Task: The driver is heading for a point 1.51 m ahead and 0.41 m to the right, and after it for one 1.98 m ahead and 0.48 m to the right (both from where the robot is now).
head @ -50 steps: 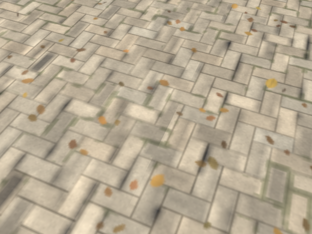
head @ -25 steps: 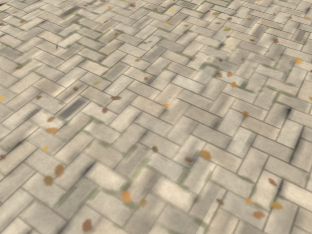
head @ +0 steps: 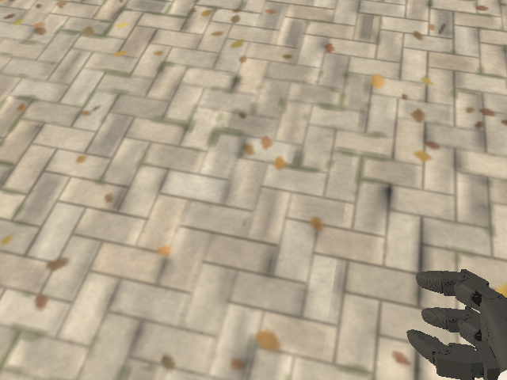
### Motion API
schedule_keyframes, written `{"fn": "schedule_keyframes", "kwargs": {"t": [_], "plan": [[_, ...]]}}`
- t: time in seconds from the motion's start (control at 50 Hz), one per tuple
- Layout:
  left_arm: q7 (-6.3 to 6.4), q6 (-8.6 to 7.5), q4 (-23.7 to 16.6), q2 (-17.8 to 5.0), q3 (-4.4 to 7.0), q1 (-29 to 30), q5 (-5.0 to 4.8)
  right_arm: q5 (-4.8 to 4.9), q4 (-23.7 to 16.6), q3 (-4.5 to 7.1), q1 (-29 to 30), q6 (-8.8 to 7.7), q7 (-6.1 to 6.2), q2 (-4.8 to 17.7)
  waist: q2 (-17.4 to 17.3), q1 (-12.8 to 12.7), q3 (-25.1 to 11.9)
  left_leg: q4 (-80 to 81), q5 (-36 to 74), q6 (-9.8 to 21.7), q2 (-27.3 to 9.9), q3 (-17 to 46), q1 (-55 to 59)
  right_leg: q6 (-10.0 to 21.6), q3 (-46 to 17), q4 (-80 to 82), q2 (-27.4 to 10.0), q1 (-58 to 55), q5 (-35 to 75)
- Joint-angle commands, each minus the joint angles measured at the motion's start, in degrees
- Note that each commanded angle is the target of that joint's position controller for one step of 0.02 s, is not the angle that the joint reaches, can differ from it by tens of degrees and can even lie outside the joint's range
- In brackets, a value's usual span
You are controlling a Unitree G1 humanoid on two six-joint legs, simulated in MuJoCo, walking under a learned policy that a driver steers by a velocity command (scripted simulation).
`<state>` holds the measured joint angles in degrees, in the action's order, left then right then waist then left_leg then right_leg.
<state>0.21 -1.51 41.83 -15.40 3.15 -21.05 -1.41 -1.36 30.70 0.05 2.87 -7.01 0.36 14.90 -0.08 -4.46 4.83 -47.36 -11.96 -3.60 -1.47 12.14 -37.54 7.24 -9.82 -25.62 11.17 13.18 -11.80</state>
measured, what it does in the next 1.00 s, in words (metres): walks ahead, turning right: left foot, then right foot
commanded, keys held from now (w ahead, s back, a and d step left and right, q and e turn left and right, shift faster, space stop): e+shift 0.64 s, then q+shift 0.36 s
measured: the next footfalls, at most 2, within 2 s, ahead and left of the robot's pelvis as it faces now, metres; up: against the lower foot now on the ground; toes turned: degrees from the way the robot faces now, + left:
left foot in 0.12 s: +0.32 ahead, +0.13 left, +0.00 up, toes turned -20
right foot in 0.58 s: +0.16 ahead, -0.08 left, +0.00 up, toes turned -38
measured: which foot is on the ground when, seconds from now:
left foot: up 0.00-0.10, down 0.12-0.58, up 0.60-0.98, down 1.00-1.00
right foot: down 0.00-0.12, up 0.14-0.56, down 0.58-1.00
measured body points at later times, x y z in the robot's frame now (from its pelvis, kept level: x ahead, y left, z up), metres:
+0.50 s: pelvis +0.17 +0.06 +0.00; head +0.21 +0.03 +0.45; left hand +0.48 +0.21 -0.08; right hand +0.15 -0.26 -0.11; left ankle +0.29 +0.15 -0.74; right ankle +0.14 -0.07 -0.70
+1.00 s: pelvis +0.20 +0.03 -0.01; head +0.22 +0.03 +0.44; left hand +0.50 +0.12 -0.11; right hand +0.14 -0.27 -0.12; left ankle +0.25 +0.13 -0.73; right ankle +0.12 -0.06 -0.74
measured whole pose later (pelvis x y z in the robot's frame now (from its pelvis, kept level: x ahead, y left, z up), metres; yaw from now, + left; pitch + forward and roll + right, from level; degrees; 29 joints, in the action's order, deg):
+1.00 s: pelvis +0.20 +0.03 -0.01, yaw -34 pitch +1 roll -1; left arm 2.2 1.9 38.9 -13.4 2.0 -5.0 0.1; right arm 1.4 41.8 3.4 -12.1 2.2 -1.3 16.2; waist 0.5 1.9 0.7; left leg -38.4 -18.6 -0.3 -1.6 -3.5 -18.2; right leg 0.6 3.9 -34.9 -1.0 16.2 -19.7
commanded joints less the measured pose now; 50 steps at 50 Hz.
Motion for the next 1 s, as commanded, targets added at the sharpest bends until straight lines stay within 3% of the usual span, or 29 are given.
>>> {"fn": "schedule_keyframes", "kwargs": {"t": [0.02, 0.06, 0.1, 0.12, 0.14, 0.16, 0.18, 0.2, 0.22, 0.26, 0.3, 0.38, 0.52, 0.56, 0.58, 0.6, 0.62, 0.64, 0.66, 0.68, 0.7, 0.74, 0.78, 0.8, 0.82, 0.86, 0.88, 0.96, 1.0], "plan": [[2.31, 1.86, -3.9, -11.1, 3.85, 2.8, -0.89, 1.27, -1.8, 1.94, -4.2, 1.31, 0.55, 4.4, 3.5, 3.3, -11.7, 15.4, 14.9, -2.2, 10.2, -10.2, 22.3, -0.1, -8.2, 0.9, -4.8, 10.1, 26.9], [2.69, 2.63, -4.3, -8.9, 3.53, 3.5, -0.71, 1.94, -2.1, 2.98, -3.5, 1.38, 0.52, 6.2, 6.6, 3.4, -11.2, 21.1, 18.5, -2.0, 9.3, -6.7, 24.6, -2.0, -12.7, -2.6, -5.0, 8.2, 16.0], [2.93, 2.56, -6.1, -6.3, 3.03, 7.6, -0.35, 1.25, 0.6, 4.22, -10.8, 0.86, 0.70, 7.7, 7.0, 7.6, -13.8, 27.4, 27.7, -0.2, 4.9, -4.3, 33.1, -5.3, -11.7, -14.5, -3.1, 6.4, 10.2], [2.53, 2.56, -7.2, -1.9, 1.64, 6.0, 0.81, -0.09, 2.1, 4.23, -17.0, 0.89, 1.06, 8.4, 0.1, 8.3, -20.6, 24.4, 36.0, 4.3, -6.2, 3.8, 45.1, -7.3, -6.8, -29.5, -0.7, 10.6, -10.1], [2.09, 2.26, -7.8, 0.6, 0.51, -0.6, 2.44, -1.14, 0.4, 3.82, -17.3, 1.82, 1.05, 9.5, -11.0, 4.7, -23.9, 19.9, 62.3, 10.3, -17.3, 17.8, 53.1, -9.0, -2.1, -41.6, 2.8, 19.4, -34.4], [0.71, 2.06, -7.5, -4.4, 1.22, -11.5, 0.90, -1.64, 0.5, 4.09, -16.9, 2.63, 0.74, 10.1, -18.0, 0.2, -30.4, 18.0, 57.6, 19.7, -28.5, 30.7, 55.5, -10.8, -4.4, -54.5, -2.7, 22.2, -33.8], [0.07, 2.67, -7.1, -9.2, 2.13, -8.7, -1.00, -0.17, 0.2, 5.19, -10.7, 3.29, 1.32, 11.2, -15.7, -0.1, -27.7, 22.3, 28.9, 23.4, -28.1, 33.2, 51.8, -12.2, -0.3, -61.7, -7.6, 28.3, -24.8], [0.55, 3.51, -6.7, -11.9, 3.05, -0.4, -1.04, -0.23, -1.4, 4.08, -8.5, 3.94, 2.16, 6.2, -7.1, 3.3, -20.9, 25.7, 11.2, 19.6, -20.6, 23.4, 43.6, -12.4, 2.0, -59.7, -10.3, 29.2, -18.0], [1.15, 4.76, -7.6, -13.0, 3.52, 4.2, -0.57, -0.31, -1.9, 3.15, -6.9, 4.79, 2.56, 5.1, -2.3, 3.9, -16.1, 27.7, 6.0, 16.1, -15.8, 15.5, 34.7, -12.5, 3.2, -57.0, -11.5, 26.6, -13.4], [1.58, 5.59, -9.8, -9.8, 2.68, 7.8, 0.24, -0.30, 0.0, 3.69, -5.7, 5.42, 2.53, 6.8, -2.3, 3.3, -9.0, 30.1, 11.3, 14.4, -10.6, 5.0, 24.0, -12.1, 5.6, -48.7, -12.6, 22.2, -11.4], [1.50, 4.85, -10.7, -6.1, 1.68, 8.1, 0.18, -0.60, 2.5, 4.38, -8.9, 5.43, 2.42, 7.7, -5.1, 4.0, -9.8, 31.2, 18.0, 15.9, -10.3, 0.2, 25.7, -11.8, 7.4, -43.2, -13.1, 21.6, -11.2], [0.87, 4.72, -11.2, -7.3, 1.80, 9.7, 0.20, -0.05, 4.1, 5.46, -9.1, 5.69, 2.06, 9.6, -5.7, 4.2, -13.0, 32.4, 18.0, 18.4, -15.4, -3.1, 29.1, -11.4, 7.1, -36.1, -16.5, 20.3, -7.1], [-0.85, 6.20, -11.6, -8.6, 2.82, 12.7, 0.10, 1.37, 6.2, 7.19, -8.1, 6.11, 0.67, 12.7, -8.4, 4.8, -10.8, 31.1, 9.0, 14.4, -16.7, -13.7, 27.3, -8.0, 12.8, -17.9, -15.6, 9.1, -5.7], [-1.16, 6.61, -10.6, -8.7, 3.60, 10.5, 0.08, 2.17, 6.9, 7.32, -8.1, 6.29, 0.36, 12.1, -7.3, 3.2, -11.2, 26.1, 5.6, 11.1, -15.9, -17.0, 26.9, -5.6, 14.6, -7.8, -13.4, 3.0, -2.2], [-0.73, 6.69, -9.3, -10.4, 4.58, 7.2, 0.17, 2.28, 8.0, 7.05, -10.4, 6.56, 0.19, 10.3, -4.4, 2.4, -10.8, 20.5, 1.2, 7.7, -13.6, -19.4, 23.0, -3.3, 12.7, -2.9, -12.3, -2.7, 0.6], [0.28, 6.46, -8.7, -16.2, 6.35, 3.2, 0.19, 1.37, 8.3, 6.59, -12.6, 6.95, -0.08, 7.9, 9.4, 2.6, -8.4, 4.7, -12.1, 1.7, -7.3, -24.7, 10.0, 2.0, -3.0, 4.2, -21.5, -10.9, 15.7], [0.68, 5.27, -10.5, -22.2, 7.15, 4.6, 1.77, -0.51, 3.2, 5.98, -8.0, 6.69, 0.48, 6.8, 19.4, 3.1, -9.0, -8.5, -24.9, -1.9, 1.1, -18.6, -6.9, 12.8, -24.7, 6.4, -31.8, -12.9, 17.7], [0.39, 3.61, -11.2, -18.7, 6.61, 6.2, 2.86, -0.33, 2.4, 6.46, -2.4, 6.28, 1.01, 8.9, 11.6, 0.4, -10.4, -15.7, -22.6, -0.6, 1.1, -9.6, -7.8, 13.3, -22.3, 7.9, -30.4, -10.7, 15.1], [0.60, 2.58, -11.1, -16.4, 5.54, 9.3, 2.93, 0.93, 3.2, 6.60, -3.9, 6.35, 1.20, 9.2, 10.0, 2.8, -10.3, -17.4, -17.3, 0.8, 0.4, -8.6, -7.7, 10.3, -16.5, 7.6, -29.0, -9.4, 15.2], [0.97, 2.21, -11.6, -12.8, 4.51, 12.5, 1.87, 1.12, 5.6, 6.76, -7.2, 6.66, 1.64, 9.3, 7.2, 4.4, -11.1, -17.3, -13.3, 0.8, -1.1, -8.8, -6.2, 7.2, -11.2, 5.7, -27.0, -8.7, 16.8], [1.29, 2.23, -11.7, -9.9, 3.35, 14.8, 1.04, 0.60, 6.8, 6.80, -9.0, 6.98, 1.83, 9.5, 7.4, 5.0, -12.2, -17.1, -10.7, 0.2, -1.5, -9.4, -3.3, 5.8, -7.6, 4.3, -25.9, -7.2, 21.0], [1.66, 2.17, -10.7, -6.7, 1.57, 15.3, 2.00, 0.88, 8.3, 6.25, -11.4, 7.29, 1.10, 8.1, 7.6, 6.0, -14.5, -18.1, -7.3, -0.8, -1.1, -11.4, 4.5, 5.2, -1.7, 3.3, -23.4, -3.8, 26.8], [1.58, 1.85, -9.0, -3.9, 0.30, 15.6, 2.80, 1.69, 9.2, 4.61, -12.1, 7.51, 0.11, 4.6, 6.9, 5.9, -14.0, -7.5, -4.3, -0.6, -2.6, -11.6, 10.2, 3.5, 3.2, 3.0, -21.3, -2.8, 23.5], [1.50, 1.74, -8.1, -3.6, 0.08, 15.0, 3.20, 1.84, 9.1, 3.85, -11.0, 7.61, -0.41, 3.3, 7.5, 4.9, -13.1, -2.6, -3.6, -0.4, -2.8, -11.8, 13.2, 3.5, 4.1, 3.2, -21.5, -1.9, 21.3], [1.43, 1.73, -7.3, -4.9, 0.41, 14.1, 3.54, 2.02, 8.4, 3.67, -9.5, 7.77, -0.79, 3.7, 8.5, 3.6, -11.8, 0.1, -4.3, -0.2, -2.6, -12.1, 14.9, 4.2, 3.7, 3.6, -22.7, -1.2, 19.5], [1.46, 2.24, -6.3, -9.7, 1.88, 13.1, 3.38, 2.59, 6.8, 4.63, -8.3, 8.18, -1.10, 8.0, 9.7, 2.3, -8.8, 0.7, -8.6, 0.4, -1.3, -13.8, 13.7, 6.2, 1.1, 3.6, -25.7, -1.4, 17.5], [1.57, 2.53, -6.0, -10.7, 2.28, 12.7, 2.99, 2.84, 6.4, 4.91, -8.5, 8.29, -1.15, 9.1, 9.3, 2.0, -7.6, 0.8, -10.4, 0.9, -1.2, -14.0, 12.4, 6.7, -0.2, 3.3, -27.2, -2.3, 17.8], [2.50, 3.15, -5.4, -10.2, 2.71, 14.4, 1.38, 2.96, 6.6, 4.74, -12.0, 8.53, -1.59, 7.1, 7.6, 3.5, -6.7, 7.0, -10.0, 3.0, -0.8, -16.1, 13.1, 5.2, 0.0, -0.7, -29.1, -4.8, 22.5], [2.94, 3.22, -4.9, -9.0, 2.91, 14.6, 0.60, 2.60, 7.2, 5.21, -14.9, 8.38, -1.69, 7.5, 5.1, 5.1, -6.9, 18.1, 1.7, 5.7, 0.3, -15.1, 18.9, 0.5, 4.7, -6.7, -25.7, -2.7, 17.2]]}}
